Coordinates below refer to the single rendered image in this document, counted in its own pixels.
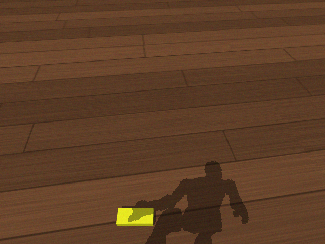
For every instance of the carton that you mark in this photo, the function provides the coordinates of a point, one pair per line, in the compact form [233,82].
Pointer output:
[135,217]

